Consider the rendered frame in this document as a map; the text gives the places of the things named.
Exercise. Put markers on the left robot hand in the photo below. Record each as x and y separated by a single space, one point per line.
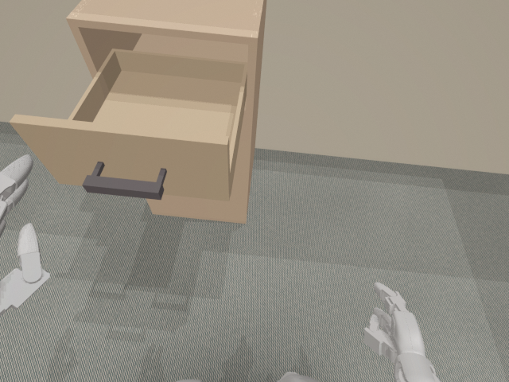
19 284

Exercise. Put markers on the right robot hand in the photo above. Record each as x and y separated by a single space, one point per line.
400 334

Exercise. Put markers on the handle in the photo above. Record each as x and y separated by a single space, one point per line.
124 187

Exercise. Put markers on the robot right forearm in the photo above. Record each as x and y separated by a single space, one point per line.
412 367

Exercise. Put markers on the drawer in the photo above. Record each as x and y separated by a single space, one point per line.
146 111

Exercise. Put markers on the right robot shin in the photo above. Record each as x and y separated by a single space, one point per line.
289 373

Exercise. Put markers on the cabinet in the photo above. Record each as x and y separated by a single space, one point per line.
214 29

